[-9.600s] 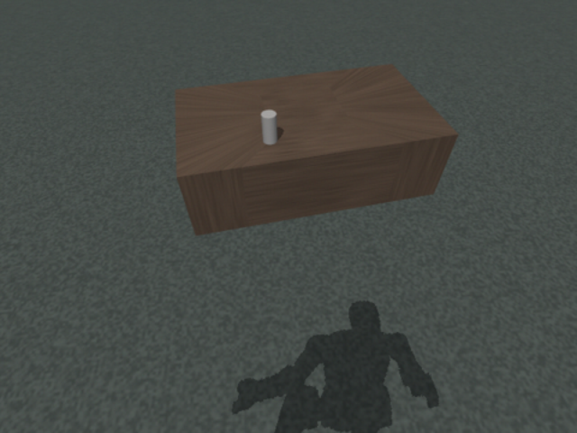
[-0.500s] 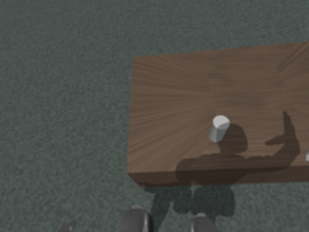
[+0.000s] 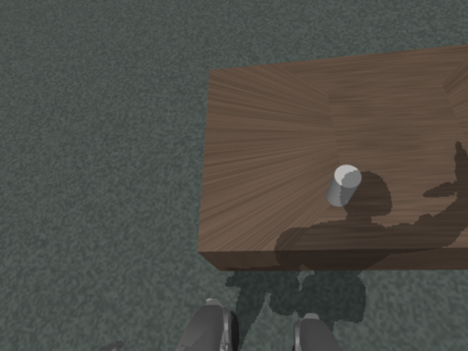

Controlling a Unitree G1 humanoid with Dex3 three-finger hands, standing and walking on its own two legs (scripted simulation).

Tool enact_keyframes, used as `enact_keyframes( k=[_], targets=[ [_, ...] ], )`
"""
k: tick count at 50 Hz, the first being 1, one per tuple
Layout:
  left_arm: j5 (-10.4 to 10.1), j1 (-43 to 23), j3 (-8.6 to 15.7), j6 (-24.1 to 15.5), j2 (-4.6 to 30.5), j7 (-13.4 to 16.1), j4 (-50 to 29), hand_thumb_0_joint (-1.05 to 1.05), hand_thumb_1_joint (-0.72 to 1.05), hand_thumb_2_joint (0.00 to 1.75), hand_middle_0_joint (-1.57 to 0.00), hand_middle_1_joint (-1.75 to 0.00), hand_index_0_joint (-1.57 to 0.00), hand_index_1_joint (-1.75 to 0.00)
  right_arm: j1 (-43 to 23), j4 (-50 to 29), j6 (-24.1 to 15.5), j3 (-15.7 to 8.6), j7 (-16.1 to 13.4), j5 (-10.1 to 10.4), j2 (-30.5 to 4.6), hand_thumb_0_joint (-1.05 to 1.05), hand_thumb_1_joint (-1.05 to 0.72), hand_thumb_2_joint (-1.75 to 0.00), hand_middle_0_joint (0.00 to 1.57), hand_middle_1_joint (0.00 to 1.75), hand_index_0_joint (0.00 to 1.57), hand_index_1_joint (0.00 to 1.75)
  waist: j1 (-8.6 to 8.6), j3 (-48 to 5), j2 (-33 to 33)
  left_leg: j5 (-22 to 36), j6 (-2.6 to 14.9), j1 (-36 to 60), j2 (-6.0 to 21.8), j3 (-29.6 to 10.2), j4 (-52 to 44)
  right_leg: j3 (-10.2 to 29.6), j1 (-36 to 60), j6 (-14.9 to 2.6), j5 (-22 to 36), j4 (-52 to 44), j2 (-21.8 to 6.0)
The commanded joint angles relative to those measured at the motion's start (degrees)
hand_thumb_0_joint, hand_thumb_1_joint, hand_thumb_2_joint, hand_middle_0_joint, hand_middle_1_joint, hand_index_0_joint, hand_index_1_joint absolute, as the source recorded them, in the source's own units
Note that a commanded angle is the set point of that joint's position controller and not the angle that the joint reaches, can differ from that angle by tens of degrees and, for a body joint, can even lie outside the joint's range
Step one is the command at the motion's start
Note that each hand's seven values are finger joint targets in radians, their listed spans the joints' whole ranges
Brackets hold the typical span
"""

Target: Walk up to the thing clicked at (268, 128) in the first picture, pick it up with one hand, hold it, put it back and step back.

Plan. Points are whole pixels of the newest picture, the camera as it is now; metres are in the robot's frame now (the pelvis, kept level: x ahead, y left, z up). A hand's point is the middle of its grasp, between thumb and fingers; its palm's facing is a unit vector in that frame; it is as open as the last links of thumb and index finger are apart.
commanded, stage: go down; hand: right
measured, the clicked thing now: (342, 186) +0.50 -0.20 -0.27
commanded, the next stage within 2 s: approach in 0.38 s
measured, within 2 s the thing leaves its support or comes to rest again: neither
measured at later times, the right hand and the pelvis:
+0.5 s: hand out of the picture +0.41 -0.38 +0.04, palm faces +0.18 +0.98 -0.07, open 17.6 cm; pelvis +0.00 +0.00 -0.01, yaw +1 degrees
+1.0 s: hand (418, 190) +0.44 -0.33 -0.16, palm faces +0.09 +1.00 +0.02, open 17.5 cm; pelvis -0.04 +0.00 -0.17, yaw +2 degrees
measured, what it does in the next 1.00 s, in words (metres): lowers itself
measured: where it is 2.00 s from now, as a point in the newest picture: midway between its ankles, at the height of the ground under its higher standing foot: outside the picture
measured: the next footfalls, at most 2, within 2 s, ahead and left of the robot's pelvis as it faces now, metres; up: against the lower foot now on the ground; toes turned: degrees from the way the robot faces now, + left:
none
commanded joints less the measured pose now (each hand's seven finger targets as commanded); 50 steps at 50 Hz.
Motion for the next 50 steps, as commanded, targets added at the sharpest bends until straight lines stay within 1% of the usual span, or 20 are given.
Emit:
enact_keyframes(
  k=[1, 3, 6, 14, 18, 19, 21, 23, 24, 26, 29, 31, 33, 36, 38, 39, 44, 47, 48, 50],
  targets=[
    [-0.3, 8.2, 4.4, -1.3, 12.4, 0.7, -2.7, 0.00, 0.90, 0.91, -0.19, -0.30, -0.19, -0.30, -14.7, -9.3, -3.9, -2.6, 0.6, 2.0, -23.2, 0.00, 0.52, -0.05, 0.06, 0.05, 0.05, 0.05, -1.46, -24.4, -12.7, 12.0, 3.23, 14.8, -1.7, -2.3, -3.4, 2.3, 14.9, 0.34, 26.8, -9.0, 0.7],
    [-0.4, 7.7, 3.5, -1.3, 11.4, 0.4, -3.3, 0.00, 0.90, 0.90, -0.19, -0.30, -0.19, -0.30, -16.9, -10.4, -4.3, -2.8, 0.8, 2.5, -23.6, 0.00, 0.55, -0.04, 0.06, 0.05, 0.05, 0.05, -1.48, -24.1, -12.5, 11.3, 3.11, 13.8, -1.8, -2.2, -3.5, 2.9, 14.5, 0.28, 26.2, -9.2, 0.3],
    [-0.2, 8.6, 4.2, -1.1, 12.7, 0.4, -2.9, 0.00, 0.90, 0.91, -0.19, -0.30, -0.19, -0.30, -16.0, -8.4, -4.3, -2.9, 1.3, 2.3, -23.8, 0.00, 0.55, -0.05, 0.05, 0.05, 0.05, 0.05, -1.09, -24.5, -13.4, 10.9, 3.20, 11.9, -1.9, -2.1, -2.9, 3.4, 15.6, 0.56, 27.8, -8.8, -0.1],
    [-0.2, 8.5, 3.2, -0.9, 12.1, 0.2, -3.1, 0.00, 0.89, 0.91, -0.19, -0.29, -0.18, -0.30, -19.8, -10.0, -5.2, -3.0, 1.6, 2.5, -25.4, 0.00, 0.57, -0.05, 0.05, 0.05, 0.05, 0.05, -1.13, -24.5, -14.2, 8.6, 3.19, 9.7, -2.1, -1.8, -2.3, 4.7, 15.9, 0.85, 26.2, -9.3, -0.7],
    [0.0, 9.3, 3.7, -0.8, 13.0, 0.2, -2.9, 0.00, 0.89, 0.91, -0.19, -0.29, -0.18, -0.30, -20.5, -11.3, -5.2, -4.1, 1.7, 2.5, -27.2, 0.00, 0.58, -0.05, 0.05, 0.05, 0.05, 0.05, -1.41, -28.9, -15.7, 12.2, 3.29, 12.6, -1.9, -2.1, -1.8, 3.5, 16.7, 0.85, 30.3, -7.8, -0.2],
    [0.0, 9.3, 2.6, -0.7, 12.0, 0.1, -3.0, 0.00, 0.89, 0.91, -0.19, -0.29, -0.18, -0.30, -20.5, -9.2, -5.1, -3.8, 1.7, 2.4, -27.0, 0.00, 0.57, -0.05, 0.05, 0.05, 0.05, 0.05, -1.14, -26.3, -15.0, 11.6, 3.26, 11.6, -2.0, -2.0, -2.0, 3.5, 16.0, 0.84, 30.3, -7.7, -0.3],
    [0.1, 9.5, 3.1, -0.5, 12.6, 0.1, -2.6, 0.00, 0.89, 0.91, -0.19, -0.29, -0.18, -0.30, -19.9, -8.5, -5.2, -3.9, 1.9, 2.6, -26.6, 0.00, 0.56, -0.05, 0.05, 0.05, 0.05, 0.05, -0.94, -26.4, -14.8, 11.8, 3.29, 10.2, -2.2, -1.9, -1.6, 4.1, 16.6, 1.12, 32.2, -7.3, -0.7],
    [0.1, 9.2, 2.5, -0.5, 11.8, 0.0, -2.8, 0.00, 0.89, 0.91, -0.19, -0.29, -0.18, -0.30, -20.9, -7.2, -5.4, -3.2, 2.1, 2.4, -25.9, 0.00, 0.57, -0.05, 0.05, 0.05, 0.05, 0.05, -0.19, -25.2, -14.0, 11.7, 3.32, 9.5, -2.1, -2.1, -1.6, 3.7, 15.2, 0.85, 30.9, -6.8, -0.7],
    [0.2, 9.3, 2.8, -0.5, 12.4, -0.1, -2.9, 0.00, 0.87, 0.93, -0.19, -0.28, -0.17, -0.30, -20.4, -7.5, -5.3, -3.9, 2.1, 2.2, -27.0, 0.00, 0.61, -0.05, 0.03, 0.06, 0.04, 0.06, -0.81, -25.3, -14.0, 11.7, 3.40, 10.0, -2.0, -2.1, -1.4, 3.5, 14.3, 0.72, 30.2, -6.9, -0.5],
    [0.3, 9.0, 2.4, -0.5, 12.2, -0.2, -3.2, 0.00, 0.88, 0.91, -0.19, -0.29, -0.18, -0.30, -21.7, -6.1, -5.8, -4.1, 2.3, 2.6, -27.0, 0.00, 0.60, -0.07, 0.04, 0.06, 0.04, 0.06, -0.02, -24.3, -12.6, 11.8, 3.34, 10.5, -1.9, -2.4, -1.1, 2.8, 11.1, 0.30, 26.9, -5.9, -0.2],
    [0.5, 7.1, 2.5, -0.9, 12.4, -0.4, -3.5, 0.00, 0.88, 0.91, -0.19, -0.29, -0.19, -0.30, -21.1, -1.2, -7.3, -2.5, 3.1, 3.6, -23.4, 0.00, 0.61, -0.06, 0.04, 0.06, 0.04, 0.06, 1.25, -18.5, -10.5, 6.5, 3.14, 6.0, -2.1, -2.2, 0.8, 2.9, 3.7, -0.30, 17.4, -4.7, 0.0],
    [0.5, 5.8, 1.9, -1.4, 12.0, -0.7, -4.1, 0.00, 0.88, 0.91, -0.20, -0.29, -0.19, -0.30, -21.7, 0.3, -9.4, -1.5, 3.5, 4.4, -21.3, 0.00, 0.61, -0.06, 0.04, 0.06, 0.04, 0.06, 1.80, -17.8, -8.6, 3.6, 2.94, 3.1, -2.2, -2.5, 2.8, 2.5, -1.3, -0.85, 12.3, -2.0, 0.1],
    [0.5, 5.0, 1.7, -2.0, 11.8, -0.9, -4.8, 0.00, 0.87, 0.91, -0.20, -0.29, -0.19, -0.30, -22.4, -0.7, -12.1, -1.5, 4.0, 5.8, -19.9, 0.00, 0.61, -0.07, 0.04, 0.06, 0.04, 0.06, 2.02, -20.2, -8.1, 2.1, 2.73, 1.8, -2.1, -2.8, 5.9, 2.1, -6.0, -1.13, 9.6, 1.2, 0.4],
    [1.0, 4.8, 1.2, -2.7, 12.1, -1.0, -4.9, 0.00, 0.88, 0.92, -0.19, -0.29, -0.18, -0.30, -24.6, -2.7, -16.9, -2.5, 5.4, 8.5, -18.9, 0.00, 0.59, -0.06, 0.05, 0.05, 0.05, 0.05, 2.40, -27.7, -11.1, 5.7, 2.92, -4.7, -2.2, -2.5, 14.4, 2.5, -8.8, -0.48, 15.0, 8.9, 0.3],
    [1.1, 4.0, 0.8, -2.5, 12.1, -1.0, -5.2, 0.00, 0.87, 0.92, -0.19, -0.29, -0.18, -0.30, -24.1, -0.7, -19.0, -2.5, 6.1, 9.6, -17.1, 0.00, 0.56, -0.05, 0.06, 0.05, 0.05, 0.05, 3.03, -28.9, -11.2, 4.9, 3.28, -10.0, -2.2, -2.4, 19.2, 2.8, -13.1, -0.19, 15.6, 13.9, 0.3],
    [1.2, 4.0, 0.4, -2.5, 12.2, -0.9, -5.3, 0.00, 0.88, 0.92, -0.19, -0.29, -0.18, -0.30, -24.3, -0.6, -20.0, -3.1, 6.2, 9.9, -18.0, 0.00, 0.57, -0.03, 0.06, 0.04, 0.06, 0.04, 2.99, -29.7, -12.1, 5.2, 3.37, -11.3, -2.1, -2.5, 21.3, 2.7, -14.8, 0.01, 16.1, 15.8, 0.3],
    [2.1, 4.3, 0.3, -1.0, 13.4, -1.1, -5.1, 0.00, 0.89, 0.91, -0.18, -0.29, -0.18, -0.29, -25.6, -6.6, -22.3, -9.0, 6.0, 8.5, -25.8, 0.00, 0.55, -0.02, 0.07, 0.04, 0.06, 0.04, 0.72, -38.0, -17.8, 8.5, 3.38, -12.7, -1.2, -2.9, 30.3, 2.3, -19.5, 0.63, 20.8, 23.5, 1.3],
    [2.8, 4.0, 1.3, -0.6, 14.3, -1.4, -4.1, 0.00, 0.89, 0.91, -0.18, -0.29, -0.18, -0.29, -32.2, -10.5, -22.1, -10.6, 5.6, 7.2, -27.9, 0.00, 0.50, -0.03, 0.07, 0.04, 0.06, 0.04, 2.17, -41.8, -20.8, 8.1, 3.26, -17.7, -0.9, -2.5, 35.0, 3.0, -21.4, 0.68, 21.4, 28.2, 1.2],
    [2.7, 4.2, 1.3, -0.5, 14.5, -1.5, -3.7, 0.00, 0.89, 0.91, -0.18, -0.29, -0.18, -0.29, -31.3, -9.6, -21.7, -11.2, 5.3, 6.7, -28.0, 0.00, 0.49, -0.04, 0.07, 0.04, 0.06, 0.04, 2.66, -43.5, -20.6, 7.9, 3.26, -19.0, -0.7, -2.2, 36.6, 3.5, -21.3, 0.91, 21.6, 29.4, 1.1],
    [3.3, 4.4, 1.7, -0.3, 14.9, -2.0, -3.5, 0.00, 0.89, 0.91, -0.18, -0.29, -0.18, -0.29, -34.6, -11.7, -21.0, -10.7, 4.1, 5.4, -27.7, 0.00, 0.49, -0.04, 0.07, 0.04, 0.06, 0.04, 2.97, -47.4, -23.0, 7.5, 3.28, -21.2, -0.7, -2.1, 39.2, 3.5, -20.2, 1.02, 22.2, 32.2, 0.9]
  ],
)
